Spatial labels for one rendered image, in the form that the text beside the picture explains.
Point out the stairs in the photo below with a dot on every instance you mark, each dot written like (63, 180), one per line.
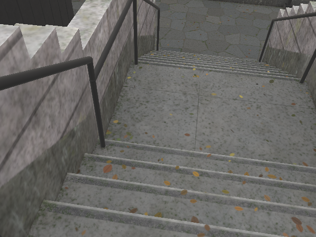
(136, 190)
(213, 62)

